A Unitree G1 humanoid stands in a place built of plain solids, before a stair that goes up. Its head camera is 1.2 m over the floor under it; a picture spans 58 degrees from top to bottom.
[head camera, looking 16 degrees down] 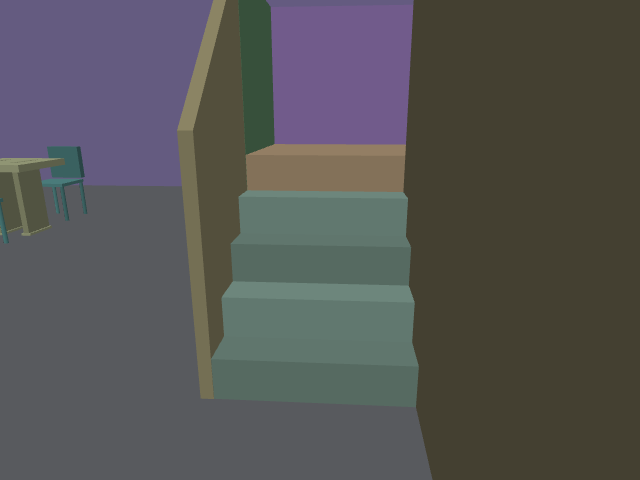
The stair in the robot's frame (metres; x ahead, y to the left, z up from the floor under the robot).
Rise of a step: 0.20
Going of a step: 0.20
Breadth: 0.88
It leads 4 degrees to the right of straight ahead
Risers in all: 5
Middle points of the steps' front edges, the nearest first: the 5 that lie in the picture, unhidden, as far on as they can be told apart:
1.61 0.03 0.20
1.81 0.01 0.40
2.01 0.00 0.60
2.21 -0.01 0.79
2.42 -0.02 0.99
